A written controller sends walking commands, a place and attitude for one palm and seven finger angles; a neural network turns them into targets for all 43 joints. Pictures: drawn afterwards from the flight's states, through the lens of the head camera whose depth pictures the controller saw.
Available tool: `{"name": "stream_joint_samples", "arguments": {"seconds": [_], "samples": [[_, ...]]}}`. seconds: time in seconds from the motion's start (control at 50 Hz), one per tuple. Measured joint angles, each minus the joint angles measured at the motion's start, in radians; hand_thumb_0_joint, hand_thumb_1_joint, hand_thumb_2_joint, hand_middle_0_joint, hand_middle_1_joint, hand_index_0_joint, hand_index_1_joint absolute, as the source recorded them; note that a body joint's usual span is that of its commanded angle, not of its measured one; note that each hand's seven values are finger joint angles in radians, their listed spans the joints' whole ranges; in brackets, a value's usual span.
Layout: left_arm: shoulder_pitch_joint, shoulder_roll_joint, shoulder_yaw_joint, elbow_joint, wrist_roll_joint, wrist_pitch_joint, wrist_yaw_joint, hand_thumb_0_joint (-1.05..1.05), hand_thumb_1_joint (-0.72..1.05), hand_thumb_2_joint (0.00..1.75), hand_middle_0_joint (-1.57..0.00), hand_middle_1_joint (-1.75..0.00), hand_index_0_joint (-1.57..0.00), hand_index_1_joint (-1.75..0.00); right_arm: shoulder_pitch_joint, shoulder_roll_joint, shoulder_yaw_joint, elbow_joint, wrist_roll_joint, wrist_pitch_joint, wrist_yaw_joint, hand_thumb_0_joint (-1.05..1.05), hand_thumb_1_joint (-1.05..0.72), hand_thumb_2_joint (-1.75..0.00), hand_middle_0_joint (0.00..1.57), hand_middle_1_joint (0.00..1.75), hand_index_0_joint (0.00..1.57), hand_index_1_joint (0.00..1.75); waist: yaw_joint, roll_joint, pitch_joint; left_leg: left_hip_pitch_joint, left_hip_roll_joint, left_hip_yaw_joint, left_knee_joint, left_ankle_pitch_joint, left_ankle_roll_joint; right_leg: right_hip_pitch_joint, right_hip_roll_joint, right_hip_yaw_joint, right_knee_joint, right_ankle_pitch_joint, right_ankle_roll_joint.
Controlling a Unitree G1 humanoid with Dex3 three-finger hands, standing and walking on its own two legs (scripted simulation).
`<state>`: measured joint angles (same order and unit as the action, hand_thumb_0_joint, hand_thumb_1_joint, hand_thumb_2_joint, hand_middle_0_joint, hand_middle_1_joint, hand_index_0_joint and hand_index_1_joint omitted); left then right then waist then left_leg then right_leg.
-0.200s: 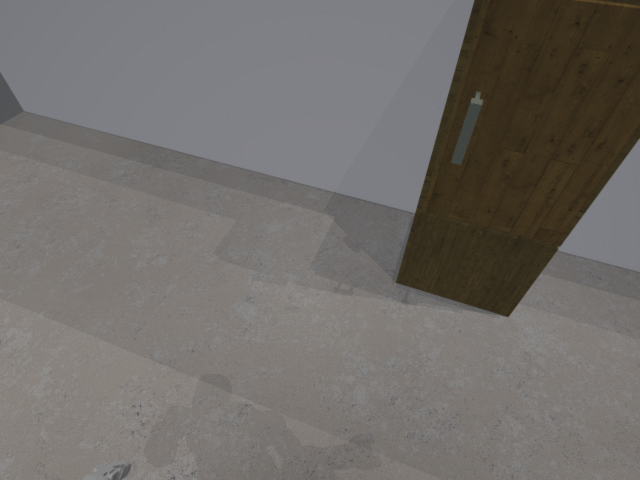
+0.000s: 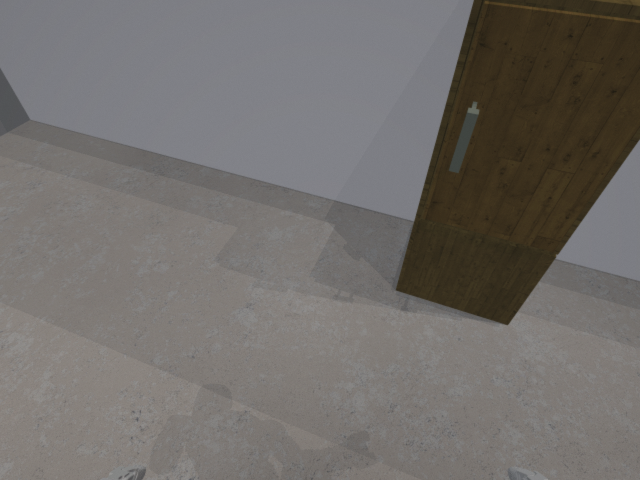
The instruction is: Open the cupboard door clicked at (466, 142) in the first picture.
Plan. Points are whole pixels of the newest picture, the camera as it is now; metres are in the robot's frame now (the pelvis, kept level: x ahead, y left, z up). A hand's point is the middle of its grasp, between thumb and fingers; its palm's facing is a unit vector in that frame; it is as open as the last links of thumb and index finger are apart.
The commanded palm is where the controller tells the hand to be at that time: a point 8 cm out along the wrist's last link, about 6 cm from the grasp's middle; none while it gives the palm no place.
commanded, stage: stand and wait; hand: left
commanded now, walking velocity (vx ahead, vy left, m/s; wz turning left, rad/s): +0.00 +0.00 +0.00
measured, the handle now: (464, 137) +0.89 -0.30 -0.03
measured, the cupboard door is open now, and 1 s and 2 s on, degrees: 0 0 0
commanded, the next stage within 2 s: look at it before walking up in 0.62 s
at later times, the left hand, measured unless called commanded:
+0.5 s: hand out of the picture +0.06 +0.24 -0.15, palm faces -0.03 -0.94 -0.34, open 7.4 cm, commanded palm none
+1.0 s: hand out of the picture +0.06 +0.23 -0.15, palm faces -0.04 -0.94 -0.33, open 7.4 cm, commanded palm none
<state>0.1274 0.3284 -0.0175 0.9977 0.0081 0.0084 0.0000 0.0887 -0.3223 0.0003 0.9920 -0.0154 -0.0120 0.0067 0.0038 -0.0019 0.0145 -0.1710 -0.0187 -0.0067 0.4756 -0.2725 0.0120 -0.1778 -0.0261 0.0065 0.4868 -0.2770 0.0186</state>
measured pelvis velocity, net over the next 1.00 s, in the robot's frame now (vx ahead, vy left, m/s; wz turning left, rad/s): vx -0.02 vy -0.01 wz -0.01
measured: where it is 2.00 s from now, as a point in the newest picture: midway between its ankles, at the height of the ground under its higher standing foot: outside the picture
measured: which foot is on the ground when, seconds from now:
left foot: down 0.00-1.00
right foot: down 0.00-1.00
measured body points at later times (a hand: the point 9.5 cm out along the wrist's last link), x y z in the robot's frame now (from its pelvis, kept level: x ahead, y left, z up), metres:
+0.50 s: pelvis -0.01 -0.01 +0.00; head -0.01 -0.01 +0.45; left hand +0.06 +0.28 -0.13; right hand +0.06 -0.31 -0.13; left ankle -0.01 +0.11 -0.74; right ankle -0.01 -0.13 -0.74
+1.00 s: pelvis -0.02 -0.01 +0.01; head -0.01 -0.01 +0.46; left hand +0.06 +0.28 -0.13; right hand +0.06 -0.31 -0.13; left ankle -0.01 +0.11 -0.74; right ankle -0.01 -0.13 -0.74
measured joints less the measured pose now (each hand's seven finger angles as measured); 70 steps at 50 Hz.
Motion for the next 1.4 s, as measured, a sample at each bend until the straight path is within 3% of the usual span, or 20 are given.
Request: {"name": "stream_joint_samples", "arguments": {"seconds": [0.68, 1.4], "samples": [[0.004, 0.010, 0.009, 0.082, -0.001, -0.008, -0.003, 0.00, 0.91, 0.90, -0.20, -0.30, -0.20, -0.30, 0.040, -0.014, -0.003, 0.117, 0.006, 0.003, 0.001, 0.01, -0.90, -0.90, 0.20, 0.29, 0.20, 0.30, -0.010, 0.003, 0.025, 0.021, 0.022, -0.003, -0.083, 0.069, -0.020, 0.020, 0.022, -0.004, -0.084, 0.071, -0.018], [0.005, 0.010, 0.009, 0.095, 0.001, -0.010, -0.002, 0.00, 0.91, 0.90, -0.20, -0.30, -0.20, -0.30, 0.013, -0.015, 0.000, 0.119, 0.009, -0.001, -0.001, 0.01, -0.90, -0.90, 0.20, 0.29, 0.20, 0.30, -0.002, 0.004, 0.030, 0.040, 0.024, 0.000, -0.113, 0.068, -0.022, 0.034, 0.023, 0.000, -0.107, 0.068, -0.019]]}}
